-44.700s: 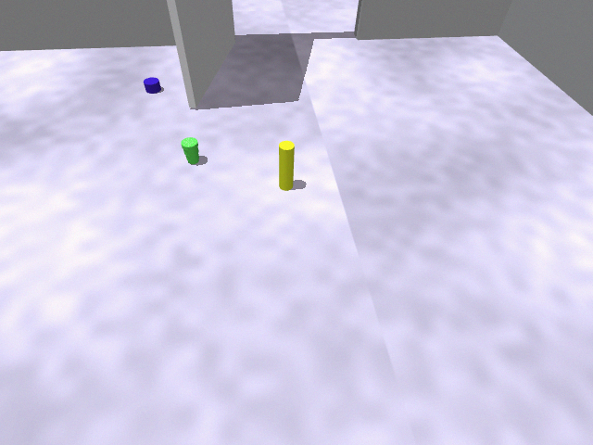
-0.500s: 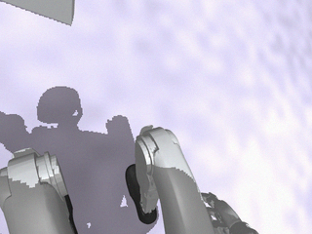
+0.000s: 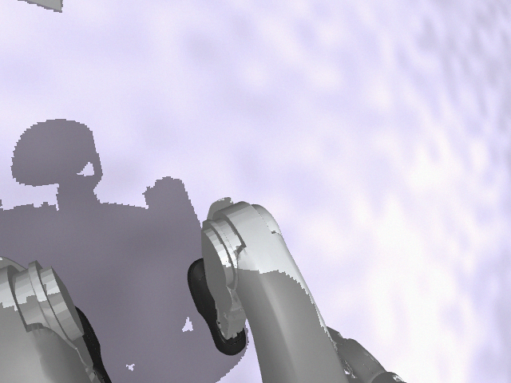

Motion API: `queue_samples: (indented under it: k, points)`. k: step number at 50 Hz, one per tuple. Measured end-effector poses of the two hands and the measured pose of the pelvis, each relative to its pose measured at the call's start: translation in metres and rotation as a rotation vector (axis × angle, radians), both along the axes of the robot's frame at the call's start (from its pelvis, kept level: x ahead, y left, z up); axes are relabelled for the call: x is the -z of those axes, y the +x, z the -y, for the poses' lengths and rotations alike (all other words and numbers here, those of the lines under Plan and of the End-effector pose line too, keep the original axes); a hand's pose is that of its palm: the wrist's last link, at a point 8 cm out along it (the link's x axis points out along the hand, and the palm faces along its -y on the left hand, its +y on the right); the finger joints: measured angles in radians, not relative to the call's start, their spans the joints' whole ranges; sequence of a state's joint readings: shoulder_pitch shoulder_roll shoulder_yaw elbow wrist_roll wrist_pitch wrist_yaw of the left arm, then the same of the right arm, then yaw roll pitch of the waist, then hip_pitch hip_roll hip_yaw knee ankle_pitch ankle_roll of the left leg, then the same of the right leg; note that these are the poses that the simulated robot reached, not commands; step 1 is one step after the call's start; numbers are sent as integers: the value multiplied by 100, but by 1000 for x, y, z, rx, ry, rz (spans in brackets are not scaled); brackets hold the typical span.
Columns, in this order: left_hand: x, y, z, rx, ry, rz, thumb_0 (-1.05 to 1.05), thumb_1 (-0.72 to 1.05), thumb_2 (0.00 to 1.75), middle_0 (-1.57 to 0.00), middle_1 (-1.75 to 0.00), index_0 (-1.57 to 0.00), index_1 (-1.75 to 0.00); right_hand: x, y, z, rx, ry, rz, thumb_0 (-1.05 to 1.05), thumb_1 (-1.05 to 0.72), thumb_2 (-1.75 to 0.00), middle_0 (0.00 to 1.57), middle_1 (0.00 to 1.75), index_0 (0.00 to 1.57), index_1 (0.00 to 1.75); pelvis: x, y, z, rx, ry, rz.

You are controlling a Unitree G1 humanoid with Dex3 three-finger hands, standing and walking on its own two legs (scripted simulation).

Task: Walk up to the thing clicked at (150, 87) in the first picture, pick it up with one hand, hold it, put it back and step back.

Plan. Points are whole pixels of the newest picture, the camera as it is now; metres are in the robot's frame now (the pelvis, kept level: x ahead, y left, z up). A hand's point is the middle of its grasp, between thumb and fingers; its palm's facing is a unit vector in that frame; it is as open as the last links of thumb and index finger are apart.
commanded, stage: rest palm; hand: left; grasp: from above
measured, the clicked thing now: out of the picture +0.45 +0.37 -0.27
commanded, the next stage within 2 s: close in 0.56 s
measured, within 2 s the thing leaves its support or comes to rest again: neither
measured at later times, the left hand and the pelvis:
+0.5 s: hand out of the picture +0.43 +0.36 -0.24, palm faces -0.42 -0.17 -0.89, open 14.1 cm; pelvis +0.00 +0.00 +0.00, yaw -1 degrees
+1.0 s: hand out of the picture +0.43 +0.36 -0.24, palm faces -0.42 -0.17 -0.89, open 12.8 cm; pelvis +0.00 +0.00 +0.00, yaw -2 degrees
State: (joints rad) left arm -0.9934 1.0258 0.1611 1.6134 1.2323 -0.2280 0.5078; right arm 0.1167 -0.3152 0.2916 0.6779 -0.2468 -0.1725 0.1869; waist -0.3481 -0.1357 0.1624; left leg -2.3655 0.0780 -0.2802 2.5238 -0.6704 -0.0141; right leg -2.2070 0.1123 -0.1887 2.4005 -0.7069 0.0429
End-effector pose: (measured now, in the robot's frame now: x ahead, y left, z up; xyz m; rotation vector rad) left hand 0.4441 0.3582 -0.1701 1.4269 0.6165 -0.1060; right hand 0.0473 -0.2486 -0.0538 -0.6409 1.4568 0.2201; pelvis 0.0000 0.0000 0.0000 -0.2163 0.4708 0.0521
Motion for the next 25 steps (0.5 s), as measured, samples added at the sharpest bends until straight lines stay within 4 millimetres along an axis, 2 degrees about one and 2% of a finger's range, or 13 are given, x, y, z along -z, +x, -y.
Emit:
queue_samples:
  k: [14, 25]
  points:
    - [7, -6, -2, 4, -4, 14, 0, -56, 103, -9, -98, -7, -100, -5, 24, -1, -71, 0, 59, 0, -90, -90, 20, 30, 20, 30, 1, -1, -3, 4, -14, 18]
    - [14, -5, -3, 0, 1, 1, 0, -53, 103, -9, -102, -8, -102, -6, 19, -4, -78, 15, 40, 0, -90, -90, 20, 30, 20, 30, 2, -1, -3, 5, -17, 21]
